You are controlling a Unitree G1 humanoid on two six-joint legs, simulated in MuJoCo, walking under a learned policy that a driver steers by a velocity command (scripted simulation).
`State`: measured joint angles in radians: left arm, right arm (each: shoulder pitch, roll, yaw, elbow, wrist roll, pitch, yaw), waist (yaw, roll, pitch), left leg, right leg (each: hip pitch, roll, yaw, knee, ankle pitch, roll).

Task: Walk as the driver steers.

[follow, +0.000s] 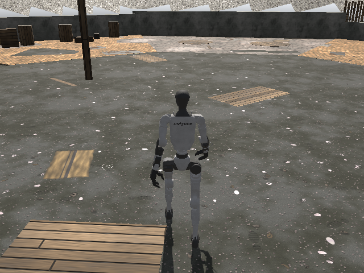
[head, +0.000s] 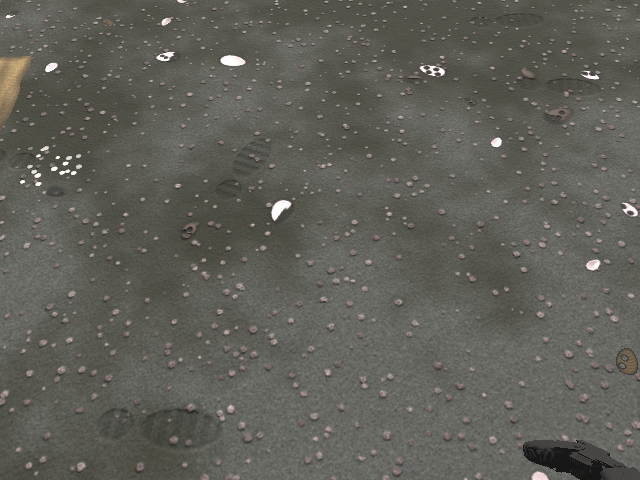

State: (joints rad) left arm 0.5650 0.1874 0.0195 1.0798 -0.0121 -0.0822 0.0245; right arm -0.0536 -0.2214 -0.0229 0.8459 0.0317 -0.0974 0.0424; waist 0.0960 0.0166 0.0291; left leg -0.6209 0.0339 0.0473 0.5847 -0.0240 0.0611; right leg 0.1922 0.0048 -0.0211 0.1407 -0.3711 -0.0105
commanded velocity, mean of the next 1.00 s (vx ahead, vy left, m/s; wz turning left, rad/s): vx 0.49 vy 0.00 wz -0.26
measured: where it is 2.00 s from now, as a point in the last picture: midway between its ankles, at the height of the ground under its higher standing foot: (491, 237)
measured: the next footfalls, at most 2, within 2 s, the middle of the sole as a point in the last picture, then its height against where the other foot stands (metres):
left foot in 0.06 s outside the picture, level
right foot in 0.60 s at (430, 446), level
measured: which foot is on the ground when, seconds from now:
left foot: up 0.00-0.04, down 0.06-0.60, up 0.62-1.00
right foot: down 0.00-0.08, up 0.10-0.58, down 0.60-1.00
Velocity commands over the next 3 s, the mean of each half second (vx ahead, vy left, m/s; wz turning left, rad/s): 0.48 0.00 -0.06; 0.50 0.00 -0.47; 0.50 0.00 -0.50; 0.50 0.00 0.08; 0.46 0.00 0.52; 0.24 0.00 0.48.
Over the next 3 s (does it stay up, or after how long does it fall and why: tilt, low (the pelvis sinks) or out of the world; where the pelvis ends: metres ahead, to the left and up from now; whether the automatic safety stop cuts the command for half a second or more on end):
stays up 1.46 -0.42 0.02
